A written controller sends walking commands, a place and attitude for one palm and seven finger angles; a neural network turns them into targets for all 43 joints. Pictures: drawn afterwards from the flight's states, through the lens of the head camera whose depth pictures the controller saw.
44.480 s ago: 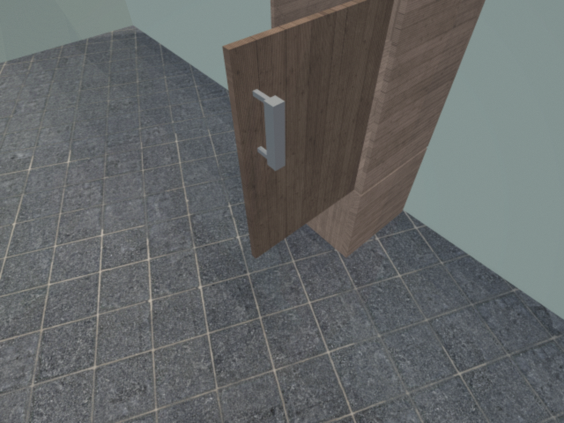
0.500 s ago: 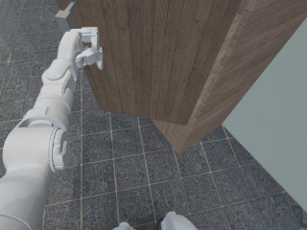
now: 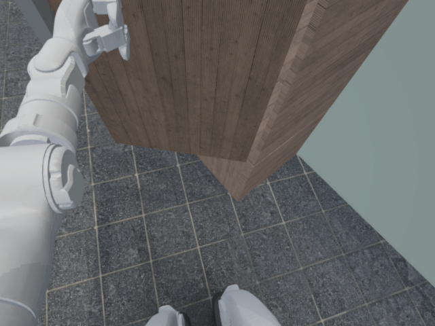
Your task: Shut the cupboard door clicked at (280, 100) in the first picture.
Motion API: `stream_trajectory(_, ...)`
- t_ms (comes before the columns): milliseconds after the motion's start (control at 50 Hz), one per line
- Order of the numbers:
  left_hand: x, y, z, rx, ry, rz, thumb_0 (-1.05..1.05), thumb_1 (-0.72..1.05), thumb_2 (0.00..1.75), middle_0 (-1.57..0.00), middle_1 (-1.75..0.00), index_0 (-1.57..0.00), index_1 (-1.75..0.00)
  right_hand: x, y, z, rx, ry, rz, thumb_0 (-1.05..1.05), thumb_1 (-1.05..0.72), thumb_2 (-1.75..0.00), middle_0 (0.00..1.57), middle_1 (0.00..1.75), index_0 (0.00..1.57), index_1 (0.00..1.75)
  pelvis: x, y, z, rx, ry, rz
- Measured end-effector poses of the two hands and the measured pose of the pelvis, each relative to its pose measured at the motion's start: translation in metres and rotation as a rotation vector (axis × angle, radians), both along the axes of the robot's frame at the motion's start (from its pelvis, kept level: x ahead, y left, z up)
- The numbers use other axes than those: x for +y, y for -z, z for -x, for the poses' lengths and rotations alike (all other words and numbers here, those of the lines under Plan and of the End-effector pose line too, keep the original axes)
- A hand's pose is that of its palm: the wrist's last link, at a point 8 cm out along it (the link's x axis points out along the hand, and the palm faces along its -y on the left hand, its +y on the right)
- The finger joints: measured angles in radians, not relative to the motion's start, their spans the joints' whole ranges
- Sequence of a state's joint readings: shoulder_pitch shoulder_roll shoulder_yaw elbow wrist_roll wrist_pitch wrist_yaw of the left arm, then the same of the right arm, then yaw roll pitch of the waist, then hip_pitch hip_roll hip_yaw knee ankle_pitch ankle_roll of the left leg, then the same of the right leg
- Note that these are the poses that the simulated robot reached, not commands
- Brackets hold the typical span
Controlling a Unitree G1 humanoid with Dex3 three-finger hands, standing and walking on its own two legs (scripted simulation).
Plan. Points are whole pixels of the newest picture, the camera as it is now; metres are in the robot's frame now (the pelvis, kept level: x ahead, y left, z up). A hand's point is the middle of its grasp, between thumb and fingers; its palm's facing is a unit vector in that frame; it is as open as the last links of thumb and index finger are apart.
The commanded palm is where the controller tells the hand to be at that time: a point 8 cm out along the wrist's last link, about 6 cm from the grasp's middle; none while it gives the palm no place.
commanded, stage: push the door shut along its arc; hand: left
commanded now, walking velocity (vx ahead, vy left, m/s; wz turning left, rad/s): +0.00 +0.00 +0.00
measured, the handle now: (57, 27) +0.61 +0.16 +0.13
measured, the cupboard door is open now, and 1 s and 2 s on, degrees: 43 39 39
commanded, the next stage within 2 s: pull the fist back off the door in 0.06 s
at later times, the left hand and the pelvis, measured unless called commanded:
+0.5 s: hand (140, 39) +0.58 +0.03 +0.13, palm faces +0.11 -0.99 -0.07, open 3.0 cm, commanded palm +0.54 +0.09 +0.14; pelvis +0.00 -0.01 -0.01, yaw +0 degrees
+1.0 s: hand (136, 71) +0.50 +0.04 +0.13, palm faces +0.07 -1.00 -0.01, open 3.1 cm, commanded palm +0.48 +0.09 +0.14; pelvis +0.01 -0.02 +0.01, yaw +1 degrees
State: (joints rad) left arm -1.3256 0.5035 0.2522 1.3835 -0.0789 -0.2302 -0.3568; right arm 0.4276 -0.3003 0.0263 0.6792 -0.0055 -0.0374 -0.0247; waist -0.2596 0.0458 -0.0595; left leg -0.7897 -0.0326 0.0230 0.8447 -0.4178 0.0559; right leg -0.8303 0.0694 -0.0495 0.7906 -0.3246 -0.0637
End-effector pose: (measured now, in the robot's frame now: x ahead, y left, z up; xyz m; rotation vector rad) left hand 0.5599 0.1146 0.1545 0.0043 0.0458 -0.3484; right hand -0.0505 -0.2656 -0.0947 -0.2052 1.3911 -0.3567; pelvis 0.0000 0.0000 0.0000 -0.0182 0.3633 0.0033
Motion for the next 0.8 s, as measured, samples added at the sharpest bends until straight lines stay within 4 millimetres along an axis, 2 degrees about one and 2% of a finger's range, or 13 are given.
stream_trajectory(180, -0.001, -0.001, -0.008, 0.036, 0.015, -0.025, -0.02, 0.87, 0.92, -1.3, -1.5, -1.3, -1.5, -0.005, -0.001, 0.015, 0.063, 0.0, 0.008, 0.0, -0.91, -0.9, 0.2, 0.3, 0.2, 0.3, -0.008, 0.003, 0.005, 0.018, -0.022, 0.005)
stream_trajectory(280, -0.004, 0.009, -0.01, 0.087, -0.264, 0.121, -0.01, 0.78, 0.89, -1.3, -1.5, -1.3, -1.5, -0.003, 0.0, 0.017, 0.066, -0.041, -0.031, 0.0, -0.91, -0.9, 0.2, 0.3, 0.2, 0.3, -0.01, 0.006, 0.006, 0.05, -0.023, 0.009)
stream_trajectory(380, -0.011, 0.016, -0.002, -0.009, -0.498, 0.014, 0.0, 0.81, 0.88, -1.3, -1.5, -1.3, -1.5, 0.005, 0.008, 0.016, 0.046, -0.081, -0.104, 0.0, -0.91, -0.9, 0.2, 0.3, 0.2, 0.3, -0.012, 0.011, 0.004, 0.069, -0.012, 0.003)
stream_trajectory(460, -0.025, 0.02, 0.004, -0.062, -0.477, -0.085, 0.0, 0.85, 0.89, -1.29, -1.5, -1.3, -1.5, 0.012, 0.015, 0.016, 0.041, -0.052, -0.146, 0.0, -0.91, -0.9, 0.2, 0.3, 0.2, 0.3, -0.014, 0.011, 0.004, 0.055, -0.005, -0.004)
stream_trajectory(560, -0.034, 0.024, 0.009, 0.04, -0.447, -0.034, 0.01, 0.88, 0.89, -1.3, -1.5, -1.3, -1.5, 0.015, 0.012, 0.013, 0.023, -0.003, -0.159, 0.0, -0.91, -0.9, 0.2, 0.3, 0.2, 0.3, -0.016, 0.002, 0.001, 0.024, 0.011, -0.011)
stream_trajectory(700, -0.024, 0.002, 0.021, -0.052, -0.471, -0.027, 0.02, 0.89, 0.89, -1.3, -1.5, -1.3, -1.5, 0.008, 0.007, 0.003, -0.021, -0.018, -0.162, 0.0, -0.91, -0.9, 0.2, 0.3, 0.2, 0.3, -0.019, -0.006, -0.006, -0.015, 0.023, -0.017)
stream_trajectory(740, -0.02, 0.004, 0.027, -0.048, -0.464, -0.055, 0.02, 0.89, 0.89, -1.3, -1.5, -1.3, -1.5, 0.003, 0.007, -0.002, -0.029, -0.024, -0.16, 0.0, -0.91, -0.9, 0.2, 0.3, 0.2, 0.3, -0.02, -0.008, -0.007, -0.028, 0.021, -0.018)
stream_trajectory(800, -0.013, 0.018, 0.039, 0.008, -0.459, -0.06, 0.01, 0.89, 0.9, -1.3, -1.5, -1.3, -1.5, -0.004, 0.004, -0.012, -0.042, -0.038, -0.147, 0.0, -0.91, -0.9, 0.2, 0.3, 0.2, 0.3, -0.021, -0.01, -0.008, -0.047, 0.016, -0.018)
